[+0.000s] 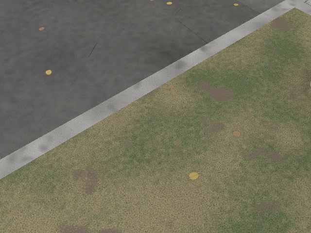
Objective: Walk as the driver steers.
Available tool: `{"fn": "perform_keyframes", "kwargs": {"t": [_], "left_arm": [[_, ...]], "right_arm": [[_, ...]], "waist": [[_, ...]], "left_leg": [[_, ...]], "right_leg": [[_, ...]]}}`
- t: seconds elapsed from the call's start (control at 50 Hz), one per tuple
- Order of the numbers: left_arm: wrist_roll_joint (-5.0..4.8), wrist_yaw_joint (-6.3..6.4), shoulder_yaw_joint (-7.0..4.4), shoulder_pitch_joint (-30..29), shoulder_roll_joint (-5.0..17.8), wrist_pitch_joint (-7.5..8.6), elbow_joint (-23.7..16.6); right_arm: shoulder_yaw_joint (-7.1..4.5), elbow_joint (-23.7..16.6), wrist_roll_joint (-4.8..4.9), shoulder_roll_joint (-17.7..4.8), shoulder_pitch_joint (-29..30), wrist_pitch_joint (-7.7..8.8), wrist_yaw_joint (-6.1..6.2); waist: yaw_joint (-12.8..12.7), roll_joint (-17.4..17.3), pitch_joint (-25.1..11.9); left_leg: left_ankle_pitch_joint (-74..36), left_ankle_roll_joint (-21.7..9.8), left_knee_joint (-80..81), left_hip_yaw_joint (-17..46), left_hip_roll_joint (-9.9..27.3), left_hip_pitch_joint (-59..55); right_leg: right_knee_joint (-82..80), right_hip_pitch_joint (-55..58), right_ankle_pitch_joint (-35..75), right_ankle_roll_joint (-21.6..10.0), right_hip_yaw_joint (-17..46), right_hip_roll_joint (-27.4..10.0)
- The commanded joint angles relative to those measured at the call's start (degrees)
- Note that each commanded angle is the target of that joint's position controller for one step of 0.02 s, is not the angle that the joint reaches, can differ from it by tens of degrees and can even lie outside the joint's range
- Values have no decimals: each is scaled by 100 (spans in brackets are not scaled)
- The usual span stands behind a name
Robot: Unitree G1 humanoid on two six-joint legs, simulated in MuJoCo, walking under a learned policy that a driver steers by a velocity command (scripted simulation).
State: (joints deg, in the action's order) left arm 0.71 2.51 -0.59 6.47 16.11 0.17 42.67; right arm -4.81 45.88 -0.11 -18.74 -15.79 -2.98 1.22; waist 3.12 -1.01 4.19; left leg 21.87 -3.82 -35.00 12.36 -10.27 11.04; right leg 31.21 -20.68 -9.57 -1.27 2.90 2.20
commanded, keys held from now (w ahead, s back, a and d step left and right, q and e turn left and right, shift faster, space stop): w+q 0.38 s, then w+e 0.62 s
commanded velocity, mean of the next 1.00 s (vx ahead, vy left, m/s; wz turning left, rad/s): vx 0.40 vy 0.00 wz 0.11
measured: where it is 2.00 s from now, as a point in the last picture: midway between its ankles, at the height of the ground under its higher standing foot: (149, 153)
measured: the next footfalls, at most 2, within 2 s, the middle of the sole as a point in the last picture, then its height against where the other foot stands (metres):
left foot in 0.52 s outside the picture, level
right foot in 1.02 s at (147, 228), level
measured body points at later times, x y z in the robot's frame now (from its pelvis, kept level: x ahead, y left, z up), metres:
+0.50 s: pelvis +0.09 +0.04 +0.01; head +0.09 +0.06 +0.46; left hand +0.03 +0.32 -0.12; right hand +0.33 -0.16 -0.08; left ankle +0.11 +0.16 -0.72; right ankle +0.07 -0.10 -0.73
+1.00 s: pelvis +0.31 +0.12 -0.01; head +0.35 +0.12 +0.44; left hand +0.49 +0.35 -0.12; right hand +0.28 -0.14 -0.15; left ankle +0.11 +0.16 -0.72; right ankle +0.44 +0.06 -0.72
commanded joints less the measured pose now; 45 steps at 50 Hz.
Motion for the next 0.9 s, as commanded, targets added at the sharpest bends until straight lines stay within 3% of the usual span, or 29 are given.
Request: {"fn": "perform_keyframes", "kwargs": {"t": [0.02, 0.04, 0.06, 0.1, 0.12, 0.22, 0.34, 0.4, 0.44, 0.46, 0.48, 0.5, 0.52, 0.54, 0.56, 0.58, 0.6, 0.62, 0.66, 0.7, 0.8, 0.9], "left_arm": [[0, 5, -301, 748, 1239, -7, -257], [-3, -24, -234, 621, 931, -37, -335], [6, -36, -181, 404, 689, -48, -367], [70, -23, -208, 289, 807, -20, -359], [81, -35, -227, 409, 837, 27, -320], [48, -123, -339, 903, 938, 240, -144], [76, -193, -450, 1187, 1030, 321, -9], [99, -244, -474, 1288, 1023, 357, 70], [124, -307, -467, 1376, 982, 362, 187], [106, -342, -476, 1388, 1008, 338, 246], [43, -370, -478, 1289, 1022, 298, 282], [12, -397, -438, 1282, 893, 267, 314], [40, -434, -305, 1261, 494, 273, 274], [14, -496, -113, 1015, -142, 296, -126], [60, -411, -274, 990, 425, 249, -87], [-6, -427, -362, 960, 654, 242, -17], [-62, -482, -376, 1127, 635, 257, 121], [-47, -494, -395, 1242, 604, 241, 259], [72, -515, -391, 1397, 494, 146, 465], [64, -544, -367, 1230, 310, 101, 439], [93, -617, -295, 297, 120, 53, 149], [115, -705, -133, -560, -66, 68, -212]], "right_arm": [[-89, -400, -141, -543, -680, 40, 12], [-130, -286, -226, -705, -575, 31, -13], [-139, -274, -219, -715, -245, 30, -94], [-112, -323, -202, -605, -86, 25, -281], [-83, -292, -191, -556, -91, 33, -354], [-33, -477, -182, -472, 443, 65, -521], [54, -682, -182, -290, 918, 111, -605], [130, -805, -175, -166, 1143, 168, -629], [183, -770, -183, -105, 1079, 233, -579], [193, -734, -184, -116, 963, 278, -538], [206, -628, -203, -81, 643, 338, -493], [174, -384, -242, -154, 76, 406, -427], [79, -88, -297, -414, -764, 490, -341], [-49, -135, -380, -1165, -1320, 546, -240], [-130, -143, -254, -1421, -1184, 557, -148], [-16, -173, -206, -999, -794, 567, -131], [99, -213, -160, -610, -386, 601, -140], [162, -272, -140, -391, -105, 643, -121], [239, -240, -140, -147, -82, 738, -78], [224, -87, -113, -165, -342, 814, -79], [244, 202, -106, -29, -669, 848, -51], [233, 502, -100, -163, -915, 831, 18]], "waist": [[-131, 1697, -1278], [-92, 966, -890], [-156, 602, -493], [-166, 1037, -264], [-219, 1034, -294], [-426, 817, -329], [-570, 764, -198], [-634, 793, -124], [-614, 854, -77], [-538, 849, -53], [-286, 719, -43], [-27, 440, -178], [325, -270, -648], [544, -1827, -964], [466, -1202, -494], [217, -702, -149], [-50, -670, 20], [-201, -676, -18], [-273, -593, -164], [-287, -443, -175], [-193, -366, 134], [-73, -312, 319]], "left_leg": [[1862, 164, -2303, -512, -15, 1609], [1317, 176, -2722, -426, 353, 1778], [783, 226, -2702, -490, 564, 1815], [260, 379, -2697, -742, 722, 1867], [64, 422, -2762, -809, 746, 1881], [-418, 497, -2387, -883, 1000, 2320], [-665, 472, -1497, -1126, 1289, 2367], [-571, 334, -713, -1307, 1306, 1781], [-368, 190, -135, -1492, 1174, 1120], [-389, 105, 156, -1601, 1105, 780], [-689, 17, 675, -1720, 1020, 181], [-721, -22, 1033, -1792, 846, -677], [-324, -50, 1417, -1131, 1318, -1746], [1538, -373, 2462, 1449, 3145, -2521], [1533, -713, 2714, 2184, 3513, -1713], [1308, -606, 2583, 1441, 3198, -1397], [690, -412, 2664, 762, 2842, -1107], [6, -235, 2742, 209, 2578, -1094], [-1528, -98, 2665, -556, 2332, -1115], [-2708, -112, 2581, -989, 2342, -1189], [-3491, -202, 2679, -1702, 2293, -1247], [-4542, -116, 2524, -2268, 2335, -1411]], "right_leg": [[-1534, 2012, 820, -1250, 3361, -2618], [-1696, 1717, -521, -1192, 3007, -2377], [-1902, 1311, -1684, -979, 2374, -1964], [-2189, 1155, -1938, -727, 1590, -1481], [-2228, 1210, -1748, -718, 1335, -1391], [-2486, 1650, -1790, -810, 900, -1663], [-2634, 1621, -1844, -884, 321, -1957], [-2537, 1266, -1667, -824, -91, -1945], [-2420, 937, -1489, -818, -244, -1858], [-2304, 813, -1372, -839, -236, -1852], [-1990, 539, -1160, -814, -331, -1775], [-1354, 155, -811, -744, -475, -1548], [-47, -288, -697, -575, -862, -1082], [1958, -1742, -2186, -246, -1166, -327], [2867, -2252, -2189, -364, -178, -87], [3080, -2227, -1661, -473, 295, -348], [2967, -2039, -1148, -442, 279, -478], [2887, -1889, -785, -362, 199, -547], [3078, -1694, -334, -221, 68, -539], [3212, -1879, -93, -144, 6, -536], [2505, -2384, 561, -29, -262, -532], [823, -1716, 778, -278, -981, -375]]}}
